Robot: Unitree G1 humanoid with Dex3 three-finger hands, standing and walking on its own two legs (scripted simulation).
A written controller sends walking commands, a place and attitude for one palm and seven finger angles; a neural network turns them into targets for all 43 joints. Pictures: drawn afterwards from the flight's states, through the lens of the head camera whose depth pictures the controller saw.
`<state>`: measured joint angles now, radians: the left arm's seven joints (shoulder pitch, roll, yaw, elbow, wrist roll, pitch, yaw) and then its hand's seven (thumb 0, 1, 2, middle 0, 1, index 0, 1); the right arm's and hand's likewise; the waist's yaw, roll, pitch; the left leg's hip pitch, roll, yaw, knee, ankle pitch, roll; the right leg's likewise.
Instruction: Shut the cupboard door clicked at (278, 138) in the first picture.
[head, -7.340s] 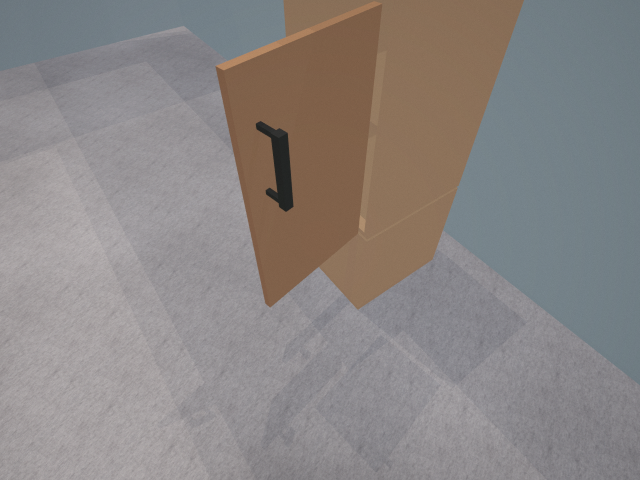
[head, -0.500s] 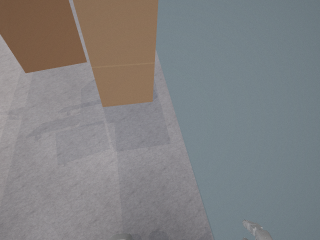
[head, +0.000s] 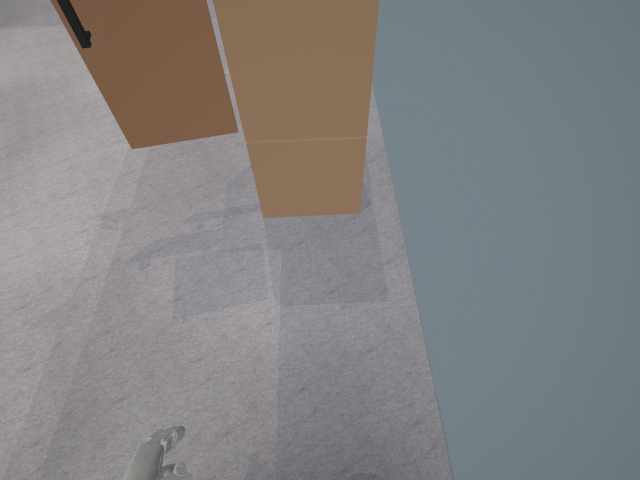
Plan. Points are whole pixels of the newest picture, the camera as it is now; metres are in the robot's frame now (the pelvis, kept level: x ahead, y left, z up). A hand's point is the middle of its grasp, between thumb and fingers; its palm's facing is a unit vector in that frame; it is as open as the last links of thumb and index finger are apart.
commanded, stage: turn to face it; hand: left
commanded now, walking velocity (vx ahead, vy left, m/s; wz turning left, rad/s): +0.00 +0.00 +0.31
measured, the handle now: (70, 8) +1.02 +0.58 +0.08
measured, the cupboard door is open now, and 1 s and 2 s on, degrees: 100 100 100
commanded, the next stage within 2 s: take the last steps up to it in 0.14 s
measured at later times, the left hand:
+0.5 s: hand out of the picture -0.07 +0.20 -0.16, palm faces +0.32 -0.92 -0.22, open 7.4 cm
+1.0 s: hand (128, 433) +0.20 +0.30 -0.16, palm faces +0.20 -0.97 -0.17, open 7.4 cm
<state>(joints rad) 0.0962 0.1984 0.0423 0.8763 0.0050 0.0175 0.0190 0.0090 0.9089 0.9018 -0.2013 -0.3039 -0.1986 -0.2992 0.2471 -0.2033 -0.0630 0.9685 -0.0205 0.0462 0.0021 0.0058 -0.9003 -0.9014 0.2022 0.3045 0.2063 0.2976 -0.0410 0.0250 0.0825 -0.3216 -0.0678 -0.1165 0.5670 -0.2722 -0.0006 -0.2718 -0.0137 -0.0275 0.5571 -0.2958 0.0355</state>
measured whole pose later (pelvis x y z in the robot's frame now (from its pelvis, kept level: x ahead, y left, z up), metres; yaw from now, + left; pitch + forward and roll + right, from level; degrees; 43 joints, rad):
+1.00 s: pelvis +0.13 +0.11 +0.00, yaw +13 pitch +0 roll +1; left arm 0.10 0.17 0.04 1.00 0.01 0.01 -0.01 0.01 0.91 0.90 -0.20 -0.30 -0.20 -0.30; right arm 0.50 -0.14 -0.01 1.16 -0.03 -0.06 -0.03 0.00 -0.91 -0.90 0.20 0.30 0.20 0.30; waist -0.05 -0.01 0.07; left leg 0.11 -0.08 0.11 0.26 -0.36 0.08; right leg -0.58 -0.07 -0.09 0.87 -0.18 -0.02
